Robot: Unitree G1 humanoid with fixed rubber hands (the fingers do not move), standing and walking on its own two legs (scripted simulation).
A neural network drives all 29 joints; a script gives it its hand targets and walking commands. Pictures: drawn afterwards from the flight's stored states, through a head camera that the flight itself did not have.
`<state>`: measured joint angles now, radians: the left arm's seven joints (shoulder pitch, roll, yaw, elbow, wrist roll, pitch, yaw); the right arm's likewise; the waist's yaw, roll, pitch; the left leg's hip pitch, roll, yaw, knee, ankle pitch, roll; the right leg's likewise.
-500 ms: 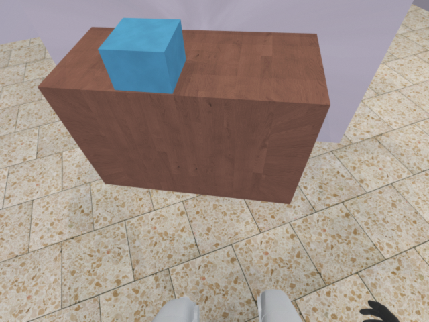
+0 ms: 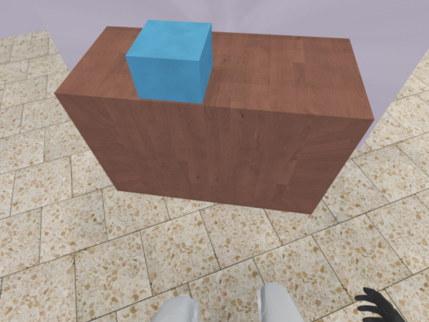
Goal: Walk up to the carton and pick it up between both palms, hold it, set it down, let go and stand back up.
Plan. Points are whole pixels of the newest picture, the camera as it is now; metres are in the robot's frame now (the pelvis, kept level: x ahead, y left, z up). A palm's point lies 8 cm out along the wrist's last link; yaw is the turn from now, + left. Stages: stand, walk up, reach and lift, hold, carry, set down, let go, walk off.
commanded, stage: walk up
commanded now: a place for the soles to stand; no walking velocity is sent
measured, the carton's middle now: (174, 61) +0.83 +0.12 +0.01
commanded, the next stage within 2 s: none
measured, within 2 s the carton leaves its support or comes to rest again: neither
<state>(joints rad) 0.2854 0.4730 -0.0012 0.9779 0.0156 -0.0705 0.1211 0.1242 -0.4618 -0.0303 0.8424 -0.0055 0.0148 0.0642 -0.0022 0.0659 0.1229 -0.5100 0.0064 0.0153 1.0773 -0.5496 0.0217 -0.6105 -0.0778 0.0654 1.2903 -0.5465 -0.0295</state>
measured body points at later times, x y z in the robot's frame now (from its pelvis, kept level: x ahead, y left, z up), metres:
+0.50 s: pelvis +0.06 +0.10 +0.00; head +0.10 +0.07 +0.45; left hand +0.10 +0.45 -0.09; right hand +0.13 -0.24 -0.12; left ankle +0.05 +0.20 -0.67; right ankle +0.10 -0.07 -0.63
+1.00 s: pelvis +0.13 +0.21 +0.00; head +0.17 +0.19 +0.45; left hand +0.17 +0.56 -0.09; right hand +0.20 -0.12 -0.12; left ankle +0.11 +0.29 -0.67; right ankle +0.16 +0.05 -0.64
